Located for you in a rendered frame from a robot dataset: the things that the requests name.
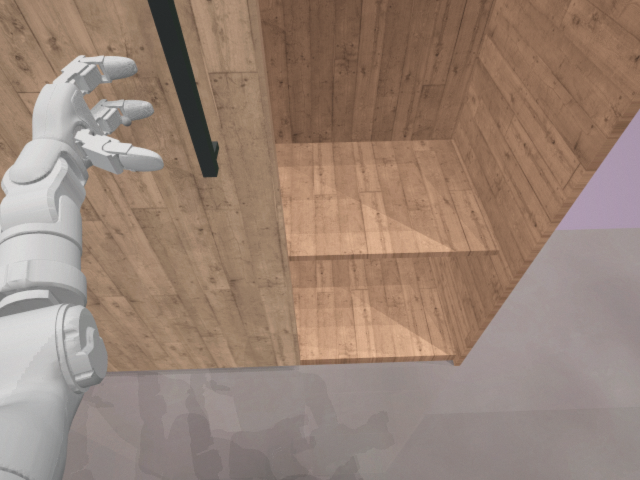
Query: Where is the left robot forearm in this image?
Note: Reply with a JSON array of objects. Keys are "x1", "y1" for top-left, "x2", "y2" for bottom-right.
[{"x1": 0, "y1": 139, "x2": 89, "y2": 317}]

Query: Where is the robot left hand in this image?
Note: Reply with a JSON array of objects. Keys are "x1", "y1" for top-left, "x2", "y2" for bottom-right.
[{"x1": 32, "y1": 55, "x2": 164, "y2": 175}]

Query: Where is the handle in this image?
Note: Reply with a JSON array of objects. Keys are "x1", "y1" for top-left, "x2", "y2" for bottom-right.
[{"x1": 148, "y1": 0, "x2": 219, "y2": 177}]

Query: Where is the robot left upper arm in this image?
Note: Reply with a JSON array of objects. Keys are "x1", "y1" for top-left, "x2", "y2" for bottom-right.
[{"x1": 0, "y1": 303, "x2": 108, "y2": 480}]

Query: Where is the wardrobe door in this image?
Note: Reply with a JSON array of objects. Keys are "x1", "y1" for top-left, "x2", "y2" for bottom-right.
[{"x1": 0, "y1": 0, "x2": 300, "y2": 372}]

